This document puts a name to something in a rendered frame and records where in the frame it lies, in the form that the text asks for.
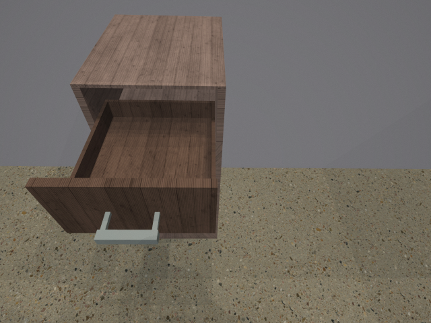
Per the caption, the cabinet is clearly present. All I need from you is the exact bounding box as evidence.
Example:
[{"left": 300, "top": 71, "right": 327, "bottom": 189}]
[{"left": 70, "top": 14, "right": 226, "bottom": 239}]

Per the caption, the handle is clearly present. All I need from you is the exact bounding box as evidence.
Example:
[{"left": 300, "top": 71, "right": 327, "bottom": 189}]
[{"left": 94, "top": 212, "right": 160, "bottom": 244}]

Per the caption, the drawer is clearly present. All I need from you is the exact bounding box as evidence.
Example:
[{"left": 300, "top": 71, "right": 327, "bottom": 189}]
[{"left": 25, "top": 100, "right": 218, "bottom": 233}]

